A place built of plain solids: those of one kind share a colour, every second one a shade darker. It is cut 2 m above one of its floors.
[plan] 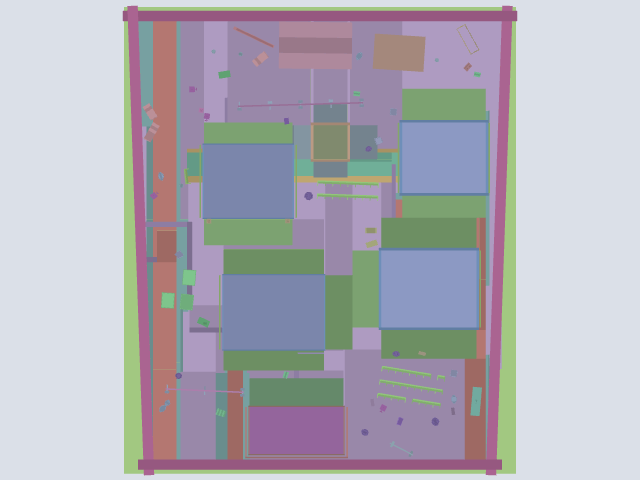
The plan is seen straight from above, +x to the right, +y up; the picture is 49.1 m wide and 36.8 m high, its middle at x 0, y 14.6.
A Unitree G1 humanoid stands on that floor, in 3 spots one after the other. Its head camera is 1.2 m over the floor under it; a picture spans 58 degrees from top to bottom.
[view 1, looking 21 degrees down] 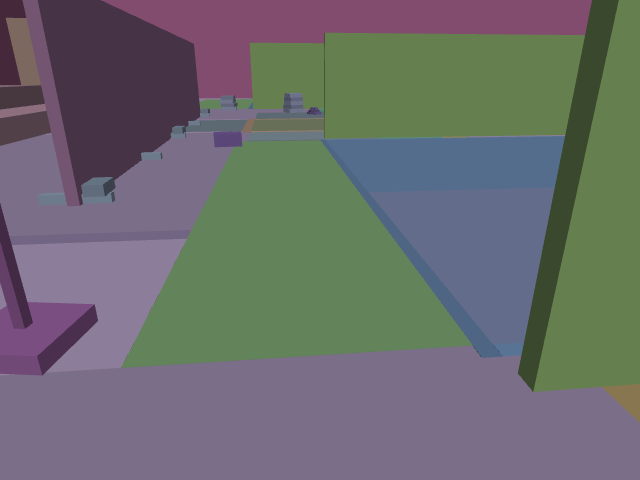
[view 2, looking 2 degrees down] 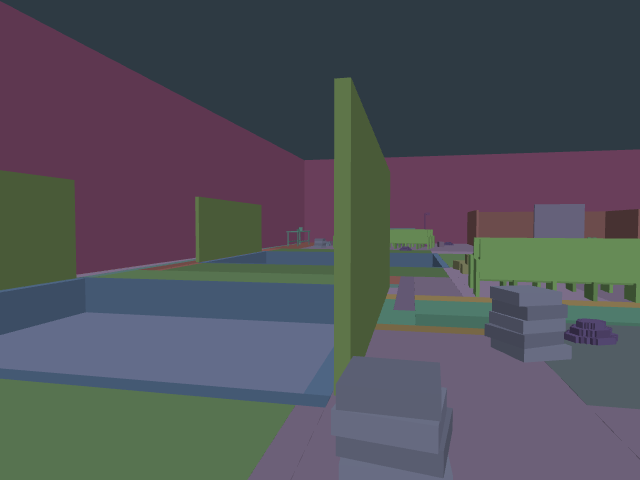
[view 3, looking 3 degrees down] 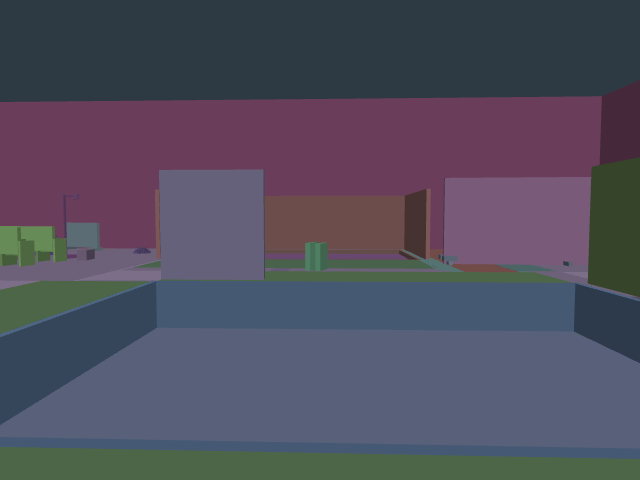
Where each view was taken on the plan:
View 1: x -10.55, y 22.90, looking -6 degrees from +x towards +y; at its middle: floor_apron_bay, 3.35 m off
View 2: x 5.55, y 26.55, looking -78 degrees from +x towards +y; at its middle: seatpile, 22.42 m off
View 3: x -3.05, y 14.15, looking -88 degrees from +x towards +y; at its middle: rail_pit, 16.20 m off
